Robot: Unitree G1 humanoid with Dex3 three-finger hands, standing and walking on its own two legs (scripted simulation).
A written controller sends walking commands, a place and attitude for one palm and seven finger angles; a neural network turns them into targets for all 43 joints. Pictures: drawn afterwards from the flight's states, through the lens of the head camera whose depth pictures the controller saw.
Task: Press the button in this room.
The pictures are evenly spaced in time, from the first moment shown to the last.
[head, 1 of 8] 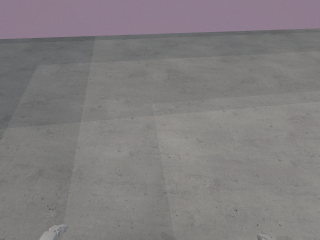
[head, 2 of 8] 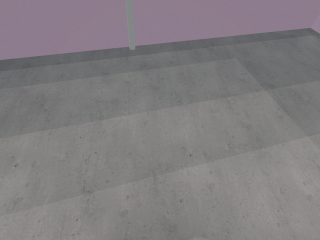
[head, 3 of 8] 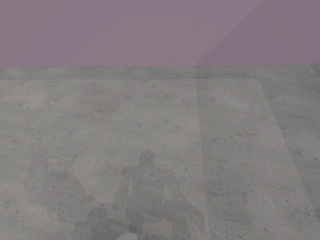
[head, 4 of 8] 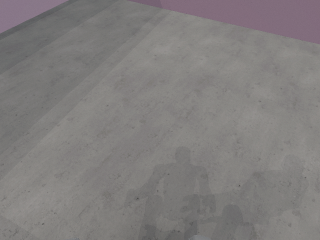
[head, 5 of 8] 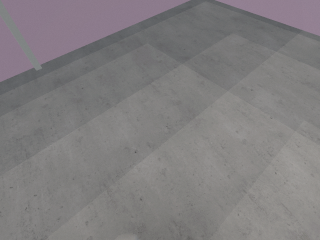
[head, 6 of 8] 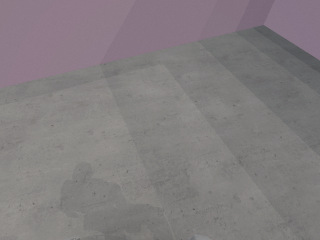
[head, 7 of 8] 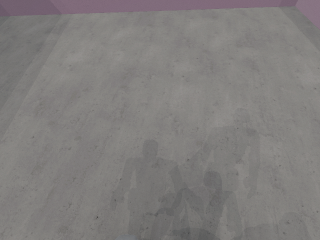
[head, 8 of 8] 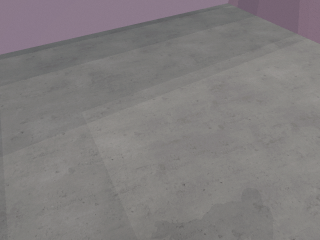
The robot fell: no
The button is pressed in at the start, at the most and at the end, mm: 0 0 0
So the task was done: no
